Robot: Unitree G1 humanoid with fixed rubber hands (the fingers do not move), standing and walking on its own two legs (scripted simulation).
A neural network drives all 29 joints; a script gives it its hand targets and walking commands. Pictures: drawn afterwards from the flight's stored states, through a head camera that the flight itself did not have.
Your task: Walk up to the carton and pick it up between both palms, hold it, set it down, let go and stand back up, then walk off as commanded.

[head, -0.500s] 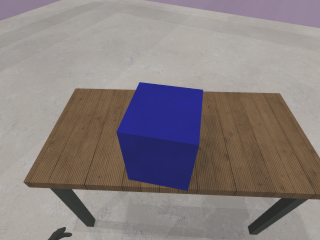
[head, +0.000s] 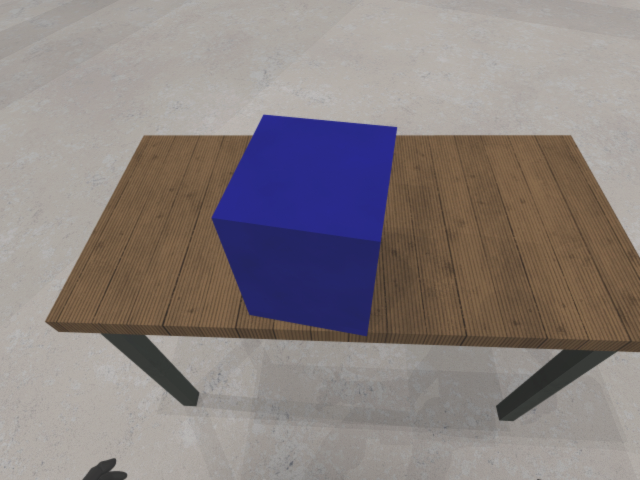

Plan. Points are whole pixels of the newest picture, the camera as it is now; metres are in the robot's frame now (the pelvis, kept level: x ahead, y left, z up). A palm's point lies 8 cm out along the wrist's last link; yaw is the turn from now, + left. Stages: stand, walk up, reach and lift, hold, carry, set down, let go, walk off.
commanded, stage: walk off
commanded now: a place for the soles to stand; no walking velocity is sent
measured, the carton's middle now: (316, 229) +0.47 +0.03 +0.00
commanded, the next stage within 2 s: none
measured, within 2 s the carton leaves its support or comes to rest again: neither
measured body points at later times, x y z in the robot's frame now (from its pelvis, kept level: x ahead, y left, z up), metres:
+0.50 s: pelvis -0.15 +0.05 -0.02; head -0.09 +0.06 +0.42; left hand -0.02 +0.37 -0.14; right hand -0.05 -0.26 -0.13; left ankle -0.16 +0.12 -0.73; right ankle -0.03 -0.12 -0.70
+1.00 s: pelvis -0.27 +0.05 -0.01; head -0.21 +0.08 +0.43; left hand -0.18 +0.38 -0.14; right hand -0.15 -0.26 -0.11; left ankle -0.16 +0.12 -0.73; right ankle -0.25 -0.11 -0.66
